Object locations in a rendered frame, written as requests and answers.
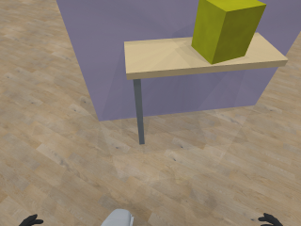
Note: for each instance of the right robot hand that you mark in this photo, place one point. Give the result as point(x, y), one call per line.
point(270, 219)

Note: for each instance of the left robot thigh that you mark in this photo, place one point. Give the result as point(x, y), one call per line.
point(119, 217)

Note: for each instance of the table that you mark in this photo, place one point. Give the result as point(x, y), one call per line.
point(176, 56)

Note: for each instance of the left robot hand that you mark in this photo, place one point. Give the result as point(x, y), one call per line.
point(31, 220)

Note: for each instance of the carton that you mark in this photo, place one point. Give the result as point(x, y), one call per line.
point(225, 28)

